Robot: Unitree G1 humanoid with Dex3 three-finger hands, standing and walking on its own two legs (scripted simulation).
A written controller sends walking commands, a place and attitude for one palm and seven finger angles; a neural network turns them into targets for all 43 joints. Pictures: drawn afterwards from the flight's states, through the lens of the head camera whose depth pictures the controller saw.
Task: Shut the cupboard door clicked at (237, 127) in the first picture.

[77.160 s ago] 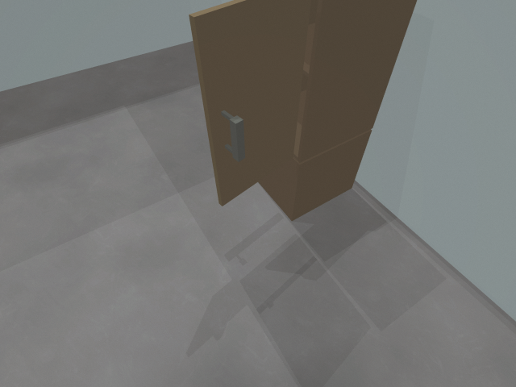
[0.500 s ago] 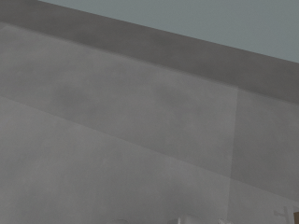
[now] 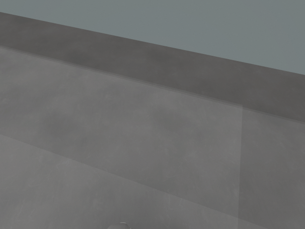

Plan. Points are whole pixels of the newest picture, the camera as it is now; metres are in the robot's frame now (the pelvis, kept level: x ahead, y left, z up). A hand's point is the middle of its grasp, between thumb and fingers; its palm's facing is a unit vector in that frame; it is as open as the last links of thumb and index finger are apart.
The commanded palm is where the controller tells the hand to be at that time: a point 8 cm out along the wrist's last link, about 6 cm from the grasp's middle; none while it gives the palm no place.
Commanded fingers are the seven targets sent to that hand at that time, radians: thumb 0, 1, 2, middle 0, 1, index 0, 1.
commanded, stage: turn to face it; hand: left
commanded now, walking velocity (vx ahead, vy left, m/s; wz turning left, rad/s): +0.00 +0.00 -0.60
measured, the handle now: out of the picture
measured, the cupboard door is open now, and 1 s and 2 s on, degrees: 6 6 6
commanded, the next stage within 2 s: none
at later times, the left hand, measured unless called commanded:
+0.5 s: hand (105, 197) +0.23 +0.17 -0.16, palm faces -0.23 -0.93 -0.29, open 7.4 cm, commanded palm none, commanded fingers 0.00 0.90 0.90 -0.20 -0.30 -0.20 -0.30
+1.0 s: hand (125, 164) +0.34 +0.12 -0.16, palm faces -0.54 -0.81 -0.23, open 7.4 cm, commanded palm none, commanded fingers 0.00 0.90 0.90 -0.20 -0.30 -0.20 -0.30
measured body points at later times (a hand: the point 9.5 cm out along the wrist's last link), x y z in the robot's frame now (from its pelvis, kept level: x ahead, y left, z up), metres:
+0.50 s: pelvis +0.08 -0.01 -0.02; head +0.12 -0.05 +0.43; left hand +0.24 +0.22 -0.14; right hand +0.09 -0.29 -0.17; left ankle +0.07 +0.13 -0.69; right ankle +0.06 -0.12 -0.74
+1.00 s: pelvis +0.12 +0.00 +0.00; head +0.17 -0.02 +0.45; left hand +0.37 +0.16 -0.14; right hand +0.03 -0.24 -0.14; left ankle +0.19 +0.12 -0.74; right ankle +0.03 -0.10 -0.69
